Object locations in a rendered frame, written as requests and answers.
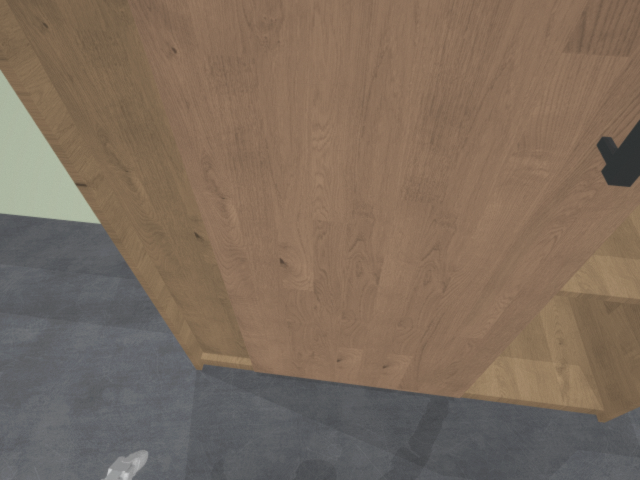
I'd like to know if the handle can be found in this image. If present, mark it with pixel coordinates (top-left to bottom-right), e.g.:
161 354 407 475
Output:
597 120 640 187

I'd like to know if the wardrobe door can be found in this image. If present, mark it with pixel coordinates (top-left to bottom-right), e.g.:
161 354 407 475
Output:
128 0 640 398
5 0 250 358

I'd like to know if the robot left hand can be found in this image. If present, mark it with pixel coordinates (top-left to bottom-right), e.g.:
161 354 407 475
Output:
101 450 148 480

